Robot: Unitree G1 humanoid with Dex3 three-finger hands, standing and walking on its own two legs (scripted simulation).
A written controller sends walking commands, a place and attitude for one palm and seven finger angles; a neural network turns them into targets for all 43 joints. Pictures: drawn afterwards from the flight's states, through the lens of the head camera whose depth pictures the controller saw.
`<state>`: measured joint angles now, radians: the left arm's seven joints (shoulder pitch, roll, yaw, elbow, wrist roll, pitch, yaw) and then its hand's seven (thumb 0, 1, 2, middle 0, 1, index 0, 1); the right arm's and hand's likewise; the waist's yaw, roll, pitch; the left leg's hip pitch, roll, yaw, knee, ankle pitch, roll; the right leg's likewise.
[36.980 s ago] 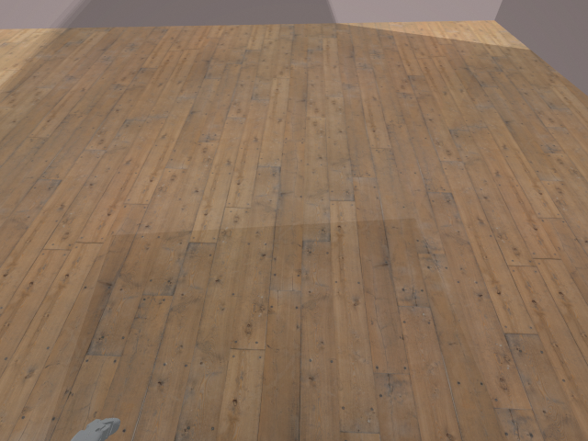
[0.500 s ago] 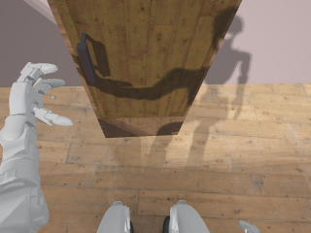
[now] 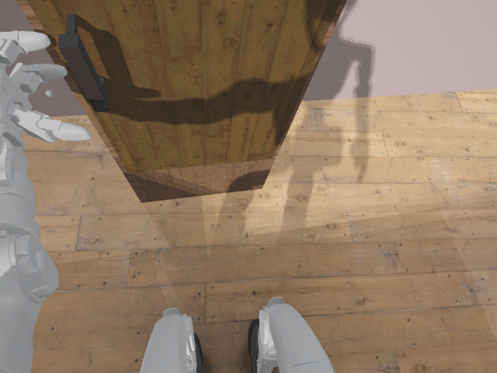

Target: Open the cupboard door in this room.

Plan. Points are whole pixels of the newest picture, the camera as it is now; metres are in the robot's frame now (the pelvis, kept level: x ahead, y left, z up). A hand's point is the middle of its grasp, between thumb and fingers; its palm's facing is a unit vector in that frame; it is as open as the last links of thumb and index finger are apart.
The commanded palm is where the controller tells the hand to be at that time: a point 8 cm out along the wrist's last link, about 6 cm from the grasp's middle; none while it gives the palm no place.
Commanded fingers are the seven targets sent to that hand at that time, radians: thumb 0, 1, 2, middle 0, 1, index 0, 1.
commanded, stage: move the hooked fingers beside the handle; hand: left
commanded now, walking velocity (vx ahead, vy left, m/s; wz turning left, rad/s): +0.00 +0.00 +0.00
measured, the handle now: (88, 66) +0.57 +0.20 +0.06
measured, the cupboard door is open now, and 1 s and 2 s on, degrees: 0 0 0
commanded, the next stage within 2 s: slide the fingers in behind the handle in 0.86 s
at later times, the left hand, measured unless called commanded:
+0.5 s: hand (51, 91) +0.52 +0.24 +0.05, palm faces +0.08 -1.00 -0.01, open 14.0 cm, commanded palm +0.50 +0.28 +0.05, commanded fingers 0.00 -0.50 0.30 -0.30 -1.20 -0.30 -1.20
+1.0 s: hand (49, 92) +0.52 +0.24 +0.06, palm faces +0.07 -1.00 -0.01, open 14.0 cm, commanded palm +0.50 +0.27 +0.05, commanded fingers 0.00 -0.50 0.30 -0.30 -1.20 -0.30 -1.20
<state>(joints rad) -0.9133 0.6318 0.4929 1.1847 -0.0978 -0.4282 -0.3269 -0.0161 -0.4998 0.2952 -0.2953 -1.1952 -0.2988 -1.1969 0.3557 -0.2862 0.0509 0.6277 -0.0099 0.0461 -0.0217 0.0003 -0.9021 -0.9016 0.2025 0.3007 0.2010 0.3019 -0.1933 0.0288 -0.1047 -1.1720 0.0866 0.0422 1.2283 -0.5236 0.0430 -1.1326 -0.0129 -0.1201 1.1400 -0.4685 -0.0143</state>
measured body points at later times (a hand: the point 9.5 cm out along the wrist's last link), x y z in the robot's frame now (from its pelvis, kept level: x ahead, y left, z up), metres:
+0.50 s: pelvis +0.01 +0.00 +0.01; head +0.18 +0.04 +0.42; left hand +0.51 +0.30 +0.06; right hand +0.02 -0.27 -0.10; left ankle +0.02 +0.09 -0.63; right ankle +0.03 -0.12 -0.63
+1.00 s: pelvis +0.01 +0.01 +0.01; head +0.17 +0.04 +0.42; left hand +0.51 +0.30 +0.06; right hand +0.02 -0.26 -0.10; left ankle +0.02 +0.09 -0.63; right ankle +0.03 -0.12 -0.63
